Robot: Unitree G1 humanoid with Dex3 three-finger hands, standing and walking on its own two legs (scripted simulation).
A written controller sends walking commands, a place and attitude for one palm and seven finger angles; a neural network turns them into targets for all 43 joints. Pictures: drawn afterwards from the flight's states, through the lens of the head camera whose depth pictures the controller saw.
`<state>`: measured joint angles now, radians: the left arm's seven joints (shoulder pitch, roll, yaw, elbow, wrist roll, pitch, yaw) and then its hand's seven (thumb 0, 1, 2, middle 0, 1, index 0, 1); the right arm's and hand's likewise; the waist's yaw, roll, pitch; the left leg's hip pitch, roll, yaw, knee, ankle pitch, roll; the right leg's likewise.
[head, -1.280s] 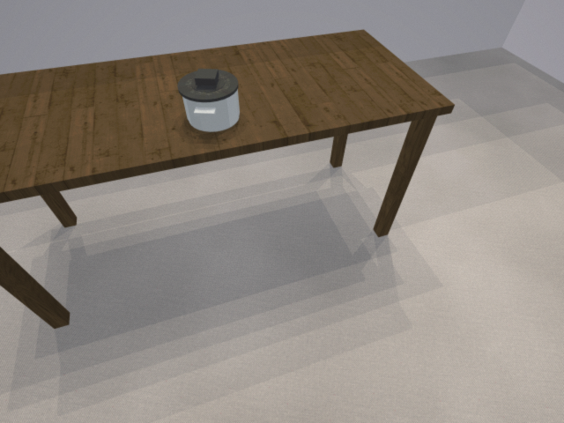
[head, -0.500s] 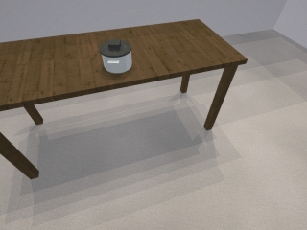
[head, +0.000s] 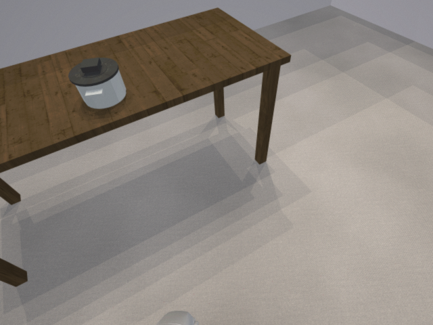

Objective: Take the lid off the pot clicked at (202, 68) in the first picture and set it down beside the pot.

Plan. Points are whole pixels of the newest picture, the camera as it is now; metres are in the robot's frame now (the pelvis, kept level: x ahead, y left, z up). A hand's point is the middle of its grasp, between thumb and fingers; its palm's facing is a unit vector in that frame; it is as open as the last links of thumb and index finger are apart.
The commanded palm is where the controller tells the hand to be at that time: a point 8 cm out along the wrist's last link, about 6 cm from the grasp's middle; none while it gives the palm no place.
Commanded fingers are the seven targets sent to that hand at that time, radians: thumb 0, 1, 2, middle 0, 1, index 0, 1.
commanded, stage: walk to a spot facing it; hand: left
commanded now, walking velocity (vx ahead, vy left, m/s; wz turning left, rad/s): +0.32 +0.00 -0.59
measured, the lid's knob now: (91, 65) +0.81 +0.50 +0.03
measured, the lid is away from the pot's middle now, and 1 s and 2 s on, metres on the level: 0.00 0.00 0.00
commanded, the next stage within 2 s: none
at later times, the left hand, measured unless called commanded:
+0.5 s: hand (114, 317) +0.15 +0.26 -0.19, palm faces -0.14 -0.97 -0.21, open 7.4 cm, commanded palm none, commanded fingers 0.00 0.90 0.90 -0.20 -0.30 -0.20 -0.30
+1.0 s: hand (199, 190) +0.48 +0.11 -0.16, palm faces -0.63 -0.75 -0.21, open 7.4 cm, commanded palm none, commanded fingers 0.00 0.90 0.90 -0.20 -0.30 -0.20 -0.30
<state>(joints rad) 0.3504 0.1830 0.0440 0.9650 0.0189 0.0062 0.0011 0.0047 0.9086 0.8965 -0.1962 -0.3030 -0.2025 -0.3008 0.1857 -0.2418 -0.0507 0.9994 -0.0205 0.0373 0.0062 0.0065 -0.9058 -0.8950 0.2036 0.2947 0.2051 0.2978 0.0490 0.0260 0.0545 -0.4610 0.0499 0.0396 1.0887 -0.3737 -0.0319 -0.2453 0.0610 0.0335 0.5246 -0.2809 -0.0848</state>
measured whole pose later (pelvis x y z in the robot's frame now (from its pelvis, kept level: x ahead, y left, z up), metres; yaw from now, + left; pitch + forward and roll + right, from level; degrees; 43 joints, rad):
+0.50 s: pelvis +0.17 +0.06 -0.02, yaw -17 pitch +0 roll -1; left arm 0.47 0.20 0.08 1.01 0.02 -0.02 0.01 0.01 0.91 0.90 -0.20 -0.30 -0.20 -0.30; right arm 0.09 -0.17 -0.02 0.84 -0.01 -0.07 0.00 0.00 -0.90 -0.90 0.20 0.29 0.21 0.30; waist 0.07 -0.03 0.02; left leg -0.39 0.02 0.04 0.63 -0.25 0.02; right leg -0.15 0.10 0.23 0.79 -0.49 -0.03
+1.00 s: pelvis +0.26 +0.05 -0.01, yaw -37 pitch +1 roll +1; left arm 0.09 0.21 0.06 0.88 0.03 0.07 -0.03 0.01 0.91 0.90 -0.19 -0.30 -0.20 -0.30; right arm 0.40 -0.20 -0.03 0.99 -0.02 -0.02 -0.02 0.00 -0.90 -0.90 0.20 0.29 0.20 0.30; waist -0.07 -0.01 0.08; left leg -0.12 0.09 0.38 0.52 -0.39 0.01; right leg -0.43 -0.06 -0.09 0.74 -0.33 0.02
